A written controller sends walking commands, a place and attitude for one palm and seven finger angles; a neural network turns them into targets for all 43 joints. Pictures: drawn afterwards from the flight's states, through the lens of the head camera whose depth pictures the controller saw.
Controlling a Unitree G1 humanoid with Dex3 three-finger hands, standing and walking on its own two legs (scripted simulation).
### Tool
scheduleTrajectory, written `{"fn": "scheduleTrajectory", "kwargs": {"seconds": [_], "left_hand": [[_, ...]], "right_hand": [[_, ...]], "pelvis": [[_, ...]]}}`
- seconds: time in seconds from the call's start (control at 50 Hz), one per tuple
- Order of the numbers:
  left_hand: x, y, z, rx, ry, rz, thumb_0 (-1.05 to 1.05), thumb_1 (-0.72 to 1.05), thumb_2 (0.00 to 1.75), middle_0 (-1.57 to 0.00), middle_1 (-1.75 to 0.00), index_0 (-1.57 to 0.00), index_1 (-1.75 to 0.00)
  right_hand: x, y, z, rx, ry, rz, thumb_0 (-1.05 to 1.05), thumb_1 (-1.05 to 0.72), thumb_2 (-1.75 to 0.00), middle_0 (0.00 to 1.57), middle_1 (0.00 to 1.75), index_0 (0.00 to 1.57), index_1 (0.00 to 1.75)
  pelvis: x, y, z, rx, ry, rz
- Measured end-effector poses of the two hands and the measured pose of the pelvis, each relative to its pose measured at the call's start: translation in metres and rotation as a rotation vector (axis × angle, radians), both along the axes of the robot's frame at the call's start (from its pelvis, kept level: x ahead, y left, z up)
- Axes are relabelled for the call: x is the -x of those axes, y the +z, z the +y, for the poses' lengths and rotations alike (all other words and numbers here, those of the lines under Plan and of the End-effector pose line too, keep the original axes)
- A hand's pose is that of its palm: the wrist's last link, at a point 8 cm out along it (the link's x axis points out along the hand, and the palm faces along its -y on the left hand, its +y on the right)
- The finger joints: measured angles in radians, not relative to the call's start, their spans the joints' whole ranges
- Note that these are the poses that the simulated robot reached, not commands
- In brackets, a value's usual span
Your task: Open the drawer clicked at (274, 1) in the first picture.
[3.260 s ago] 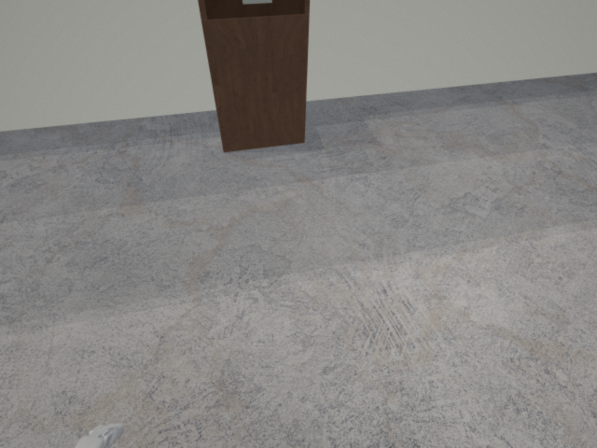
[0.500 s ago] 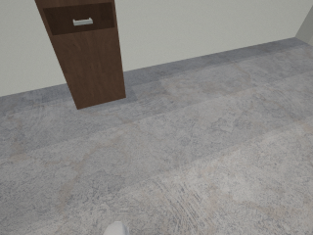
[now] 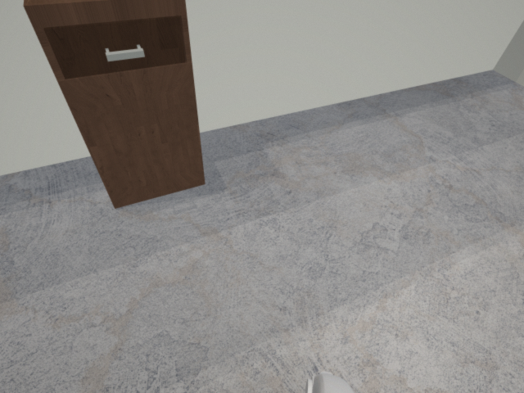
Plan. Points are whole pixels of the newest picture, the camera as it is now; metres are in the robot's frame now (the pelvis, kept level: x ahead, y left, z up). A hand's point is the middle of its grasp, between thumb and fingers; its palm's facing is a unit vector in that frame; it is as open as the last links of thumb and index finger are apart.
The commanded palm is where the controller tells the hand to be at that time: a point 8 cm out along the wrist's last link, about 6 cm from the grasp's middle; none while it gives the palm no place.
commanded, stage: walk to a spot facing it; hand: left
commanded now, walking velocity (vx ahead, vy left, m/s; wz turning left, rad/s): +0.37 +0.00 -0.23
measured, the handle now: (124, 52) +1.09 +0.54 -0.02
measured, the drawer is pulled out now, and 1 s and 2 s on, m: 0.00 0.00 0.00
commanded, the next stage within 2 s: turn to face it in 0.76 s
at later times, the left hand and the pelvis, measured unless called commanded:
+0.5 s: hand (216, 329) +0.27 +0.10 -0.16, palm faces +0.02 -0.97 -0.24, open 7.2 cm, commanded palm none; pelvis +0.21 -0.09 +0.00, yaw -2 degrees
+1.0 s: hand (208, 293) +0.35 +0.13 -0.19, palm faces +0.22 -0.96 -0.16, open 7.4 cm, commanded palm none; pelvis +0.42 -0.02 -0.01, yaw +8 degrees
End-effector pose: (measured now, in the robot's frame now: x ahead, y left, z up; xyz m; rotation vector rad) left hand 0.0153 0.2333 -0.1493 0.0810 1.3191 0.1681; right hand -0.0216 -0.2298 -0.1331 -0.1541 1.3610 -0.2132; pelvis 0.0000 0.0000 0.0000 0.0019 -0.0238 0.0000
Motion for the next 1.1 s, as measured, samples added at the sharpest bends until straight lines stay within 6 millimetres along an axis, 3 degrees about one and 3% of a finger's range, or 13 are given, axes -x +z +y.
{"fn": "scheduleTrajectory", "kwargs": {"seconds": [0.08,0.16,0.26,0.32,0.42,0.56,0.68,0.78,0.84,0.88,0.92,0.96,1.1], "left_hand": [[-0.074,0.005,-0.010,-0.014,-0.066,-0.061,0.01,0.91,0.89,-0.19,-0.30,-0.20,-0.29],[-0.151,0.006,-0.033,-0.031,-0.151,-0.105,0.01,0.91,0.89,-0.19,-0.30,-0.20,-0.29],[-0.233,-0.001,-0.069,-0.057,-0.200,-0.203,0.01,0.91,0.89,-0.20,-0.30,-0.20,-0.29],[-0.246,0.003,-0.083,-0.053,-0.166,-0.208,0.00,0.91,0.89,-0.20,-0.30,-0.20,-0.29],[-0.249,0.017,-0.083,-0.093,-0.092,-0.162,-0.02,0.95,0.89,-0.20,-0.30,-0.21,-0.30],[-0.231,0.016,-0.090,-0.071,-0.034,-0.020,-0.01,0.93,0.89,-0.20,-0.30,-0.20,-0.29],[-0.208,0.005,-0.107,-0.004,0.071,0.123,0.00,0.91,0.89,-0.20,-0.30,-0.20,-0.29],[-0.196,-0.002,-0.115,0.054,0.159,0.266,0.00,0.91,0.89,-0.20,-0.30,-0.20,-0.29],[-0.201,-0.008,-0.110,0.084,0.190,0.345,0.01,0.90,0.89,-0.20,-0.30,-0.20,-0.29],[-0.215,-0.013,-0.100,0.095,0.200,0.370,0.01,0.90,0.89,-0.20,-0.30,-0.20,-0.29],[-0.242,-0.015,-0.085,0.079,0.197,0.341,0.01,0.90,0.89,-0.20,-0.30,-0.20,-0.29],[-0.279,-0.015,-0.067,0.053,0.188,0.273,0.01,0.90,0.89,-0.20,-0.30,-0.20,-0.29],[-0.421,-0.005,-0.019,-0.032,0.175,-0.052,0.01,0.91,0.89,-0.20,-0.30,-0.20,-0.29]], "right_hand": [[0.015,-0.007,0.007,-0.049,-0.069,0.105,0.00,-0.92,-0.90,0.20,0.30,0.20,0.30],[0.019,-0.017,0.011,-0.108,-0.143,0.198,0.00,-0.91,-0.90,0.20,0.30,0.20,0.30],[0.001,-0.036,-0.001,-0.177,-0.186,0.309,0.01,-0.91,-0.90,0.21,0.30,0.20,0.30],[-0.044,-0.039,-0.022,-0.175,-0.167,0.274,0.01,-0.90,-0.90,0.21,0.30,0.20,0.30],[-0.155,-0.032,-0.062,-0.120,-0.094,0.081,0.01,-0.91,-0.90,0.20,0.30,0.20,0.30],[-0.299,-0.016,-0.090,-0.072,0.001,-0.132,0.01,-0.91,-0.90,0.20,0.30,0.19,0.30],[-0.404,-0.008,-0.081,-0.061,0.121,-0.194,0.01,-0.91,-0.90,0.20,0.30,0.19,0.30],[-0.488,-0.009,-0.049,-0.064,0.229,-0.217,0.01,-0.91,-0.90,0.20,0.30,0.19,0.30],[-0.531,-0.015,-0.026,-0.060,0.268,-0.247,0.01,-0.91,-0.90,0.20,0.30,0.19,0.30],[-0.548,-0.020,-0.014,-0.053,0.271,-0.263,0.01,-0.91,-0.90,0.20,0.30,0.20,0.30],[-0.551,-0.020,-0.006,-0.053,0.259,-0.246,0.00,-0.91,-0.90,0.20,0.30,0.20,0.30],[-0.548,-0.017,-0.004,-0.046,0.233,-0.216,0.00,-0.91,-0.90,0.20,0.30,0.20,0.30],[-0.545,-0.002,-0.027,0.024,0.238,-0.097,-0.02,-0.94,-0.90,0.21,0.30,0.20,0.30]], "pelvis": [[-0.034,-0.002,-0.009,-0.012,-0.021,0.002],[-0.072,-0.010,-0.025,-0.024,-0.047,0.006],[-0.123,-0.030,-0.057,-0.027,-0.060,0.003],[-0.145,-0.026,-0.070,-0.025,-0.051,-0.010],[-0.182,-0.009,-0.083,-0.017,-0.040,0.001],[-0.239,-0.002,-0.088,-0.004,-0.018,0.010],[-0.289,-0.005,-0.080,0.010,0.030,0.005],[-0.335,-0.013,-0.064,0.017,0.072,0.005],[-0.367,-0.024,-0.047,0.016,0.091,0.005],[-0.384,-0.029,-0.036,0.018,0.106,0.003],[-0.396,-0.026,-0.029,0.013,0.109,-0.009],[-0.407,-0.020,-0.025,0.012,0.118,-0.013],[-0.436,-0.008,-0.022,0.016,0.187,0.003]]}}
